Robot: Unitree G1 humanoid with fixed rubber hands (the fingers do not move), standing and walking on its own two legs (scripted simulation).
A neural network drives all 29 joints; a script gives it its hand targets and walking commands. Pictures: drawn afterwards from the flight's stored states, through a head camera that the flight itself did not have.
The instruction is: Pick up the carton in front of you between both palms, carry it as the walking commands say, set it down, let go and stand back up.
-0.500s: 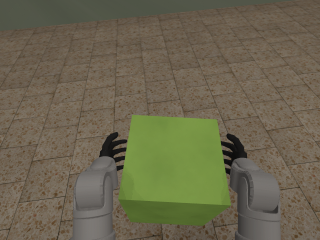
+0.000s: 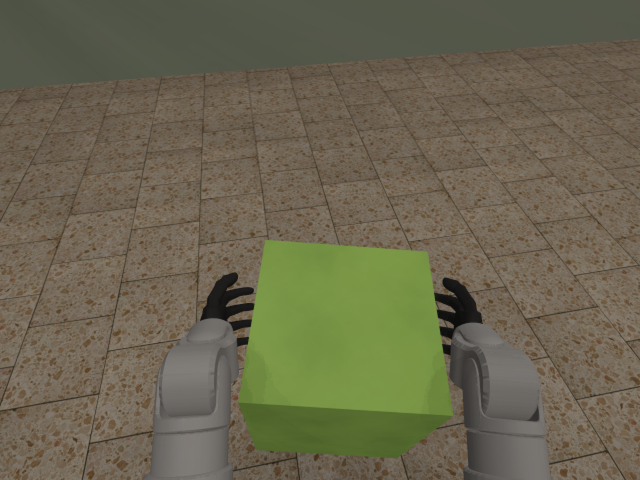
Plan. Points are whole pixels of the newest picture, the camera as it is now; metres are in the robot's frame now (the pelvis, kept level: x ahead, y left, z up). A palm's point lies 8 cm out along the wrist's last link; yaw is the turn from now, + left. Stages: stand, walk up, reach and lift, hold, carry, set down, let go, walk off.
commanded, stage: carry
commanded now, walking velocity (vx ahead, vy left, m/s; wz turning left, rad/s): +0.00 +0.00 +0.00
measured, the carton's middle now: (336, 357) +0.30 +0.01 -0.03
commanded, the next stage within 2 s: hold in 1.68 s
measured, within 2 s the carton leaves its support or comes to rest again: neither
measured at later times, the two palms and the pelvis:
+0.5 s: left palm (246, 333) +0.30 +0.12 +0.03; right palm (475, 339) +0.30 -0.17 +0.03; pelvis +0.01 -0.02 -0.01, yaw -1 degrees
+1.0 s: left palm (239, 368) +0.25 +0.12 +0.04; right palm (491, 376) +0.25 -0.17 +0.04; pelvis -0.04 -0.02 +0.00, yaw -1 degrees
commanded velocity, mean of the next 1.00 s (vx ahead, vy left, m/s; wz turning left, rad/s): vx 0.00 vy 0.00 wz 0.00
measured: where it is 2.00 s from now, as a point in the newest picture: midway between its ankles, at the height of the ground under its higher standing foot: outside the picture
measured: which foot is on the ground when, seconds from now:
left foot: down 0.00-1.00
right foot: down 0.00-1.00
